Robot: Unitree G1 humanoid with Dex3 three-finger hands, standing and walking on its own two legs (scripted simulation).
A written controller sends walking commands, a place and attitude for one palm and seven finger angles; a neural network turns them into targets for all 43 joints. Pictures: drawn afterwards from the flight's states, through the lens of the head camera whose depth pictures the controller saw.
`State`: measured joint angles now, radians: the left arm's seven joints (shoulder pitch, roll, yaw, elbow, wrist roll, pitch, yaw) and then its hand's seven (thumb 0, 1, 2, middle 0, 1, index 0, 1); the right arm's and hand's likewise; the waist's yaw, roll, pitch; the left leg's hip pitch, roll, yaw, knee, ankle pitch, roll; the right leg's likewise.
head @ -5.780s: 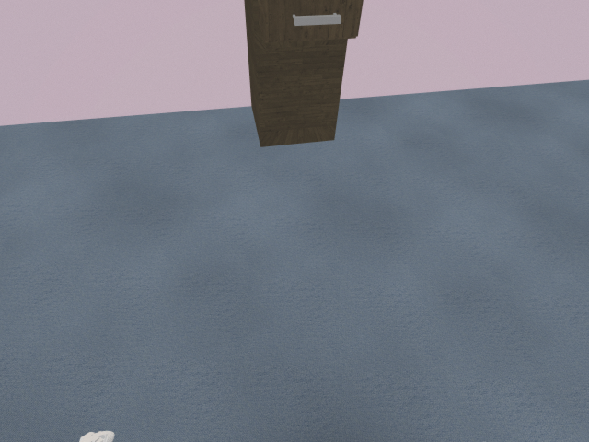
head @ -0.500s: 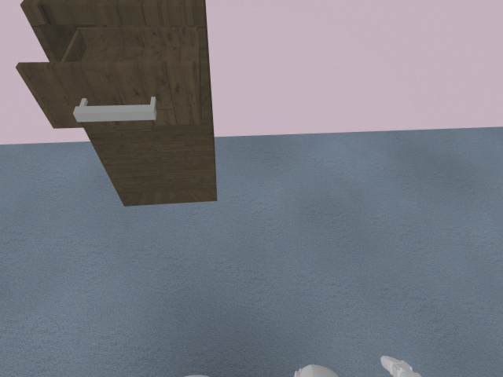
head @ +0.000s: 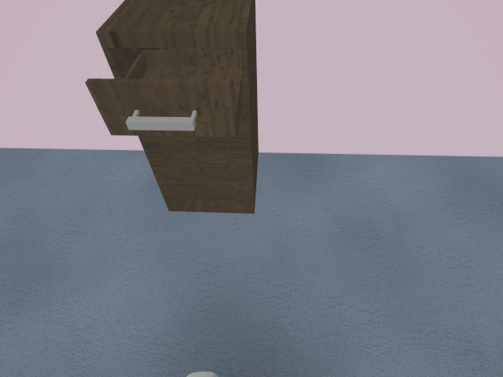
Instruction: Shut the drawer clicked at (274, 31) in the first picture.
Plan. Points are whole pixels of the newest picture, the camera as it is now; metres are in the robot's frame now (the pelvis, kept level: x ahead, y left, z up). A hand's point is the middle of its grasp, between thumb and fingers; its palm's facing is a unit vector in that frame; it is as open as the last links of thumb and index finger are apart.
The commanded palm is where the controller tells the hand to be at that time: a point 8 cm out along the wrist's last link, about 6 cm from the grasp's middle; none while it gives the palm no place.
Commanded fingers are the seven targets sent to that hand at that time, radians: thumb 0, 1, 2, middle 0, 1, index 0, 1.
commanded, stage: take the last steps up to it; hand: left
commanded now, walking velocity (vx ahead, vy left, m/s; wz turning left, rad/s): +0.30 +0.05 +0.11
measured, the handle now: (163, 118) +0.73 +0.30 -0.03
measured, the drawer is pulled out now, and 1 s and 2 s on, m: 0.19 0.19 0.19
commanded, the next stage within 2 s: come to a stop and stand still in 0.90 s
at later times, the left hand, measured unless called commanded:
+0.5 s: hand out of the picture +0.14 +0.24 -0.17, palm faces +0.05 -0.98 -0.18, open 7.4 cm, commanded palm none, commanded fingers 0.00 0.90 0.90 -0.20 -0.30 -0.20 -0.30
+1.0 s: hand (153, 320) +0.25 +0.24 -0.19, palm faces +0.12 -0.98 -0.17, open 7.3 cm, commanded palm none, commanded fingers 0.00 0.90 0.90 -0.20 -0.30 -0.20 -0.30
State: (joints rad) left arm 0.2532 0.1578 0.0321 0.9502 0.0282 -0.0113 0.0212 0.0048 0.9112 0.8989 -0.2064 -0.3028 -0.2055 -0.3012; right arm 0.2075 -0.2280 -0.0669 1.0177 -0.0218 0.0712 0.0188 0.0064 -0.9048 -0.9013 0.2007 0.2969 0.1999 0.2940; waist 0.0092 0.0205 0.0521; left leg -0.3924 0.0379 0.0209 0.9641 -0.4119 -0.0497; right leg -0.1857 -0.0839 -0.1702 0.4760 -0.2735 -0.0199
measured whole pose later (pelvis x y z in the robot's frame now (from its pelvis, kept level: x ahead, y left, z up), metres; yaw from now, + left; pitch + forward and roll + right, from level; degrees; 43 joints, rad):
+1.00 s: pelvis +0.26 +0.06 -0.01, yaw +2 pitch -2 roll -2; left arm 0.31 0.18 0.05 1.10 0.02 -0.03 0.01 0.00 0.92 0.90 -0.20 -0.30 -0.20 -0.30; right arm 0.21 -0.18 -0.05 1.04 -0.02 -0.04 0.00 0.01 -0.92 -0.90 0.20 0.30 0.20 0.29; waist 0.02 0.01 0.02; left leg -0.35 0.09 0.11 0.58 -0.23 -0.02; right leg -0.14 -0.03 -0.16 0.48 -0.29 0.01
